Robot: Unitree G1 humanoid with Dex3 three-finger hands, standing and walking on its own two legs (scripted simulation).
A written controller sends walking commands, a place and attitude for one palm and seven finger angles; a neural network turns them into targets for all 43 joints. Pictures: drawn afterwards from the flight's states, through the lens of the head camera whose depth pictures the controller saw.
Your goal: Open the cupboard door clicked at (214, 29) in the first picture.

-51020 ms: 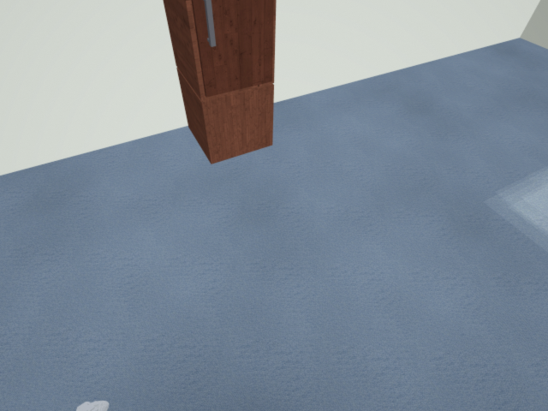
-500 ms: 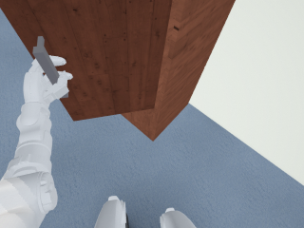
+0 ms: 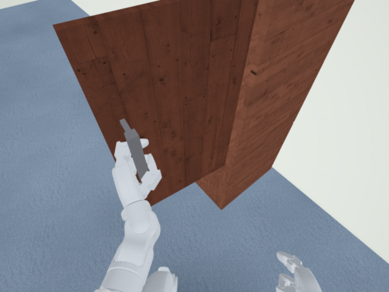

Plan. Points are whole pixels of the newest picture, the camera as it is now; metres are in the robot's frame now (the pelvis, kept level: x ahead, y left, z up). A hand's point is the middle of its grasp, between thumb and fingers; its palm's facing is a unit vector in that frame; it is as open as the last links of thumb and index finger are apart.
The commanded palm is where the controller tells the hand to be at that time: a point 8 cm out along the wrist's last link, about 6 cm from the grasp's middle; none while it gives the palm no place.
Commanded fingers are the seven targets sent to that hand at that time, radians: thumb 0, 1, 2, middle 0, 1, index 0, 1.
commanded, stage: pull the door open along its arc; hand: left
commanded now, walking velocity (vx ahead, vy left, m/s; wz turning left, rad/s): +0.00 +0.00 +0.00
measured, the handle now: (135, 153) +0.38 +0.15 +0.06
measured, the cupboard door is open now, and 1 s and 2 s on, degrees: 83 99 100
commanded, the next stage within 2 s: open thumb and fingers to let go in 0.24 s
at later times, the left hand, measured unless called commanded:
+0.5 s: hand (182, 193) +0.30 +0.05 +0.06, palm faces +0.39 -0.92 -0.03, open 5.9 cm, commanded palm +0.25 +0.08 +0.05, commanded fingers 0.00 0.27 0.63 -0.35 -1.28 -0.35 -1.28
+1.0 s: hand (183, 197) +0.29 +0.04 +0.06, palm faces +0.33 -0.94 -0.03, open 13.8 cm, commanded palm +0.24 +0.08 +0.05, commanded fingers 0.00 -0.50 0.30 -0.20 -0.60 -0.20 -0.60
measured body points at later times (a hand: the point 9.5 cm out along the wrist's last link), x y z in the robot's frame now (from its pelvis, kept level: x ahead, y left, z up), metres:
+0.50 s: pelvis +0.00 -0.04 +0.00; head +0.04 -0.06 +0.45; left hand +0.27 +0.09 +0.06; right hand +0.19 -0.25 -0.10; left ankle +0.07 +0.11 -0.66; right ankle -0.05 -0.10 -0.66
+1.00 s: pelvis +0.02 -0.03 +0.00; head +0.05 -0.05 +0.45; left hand +0.27 +0.09 +0.06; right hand +0.20 -0.25 -0.10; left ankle +0.07 +0.11 -0.66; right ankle -0.05 -0.10 -0.66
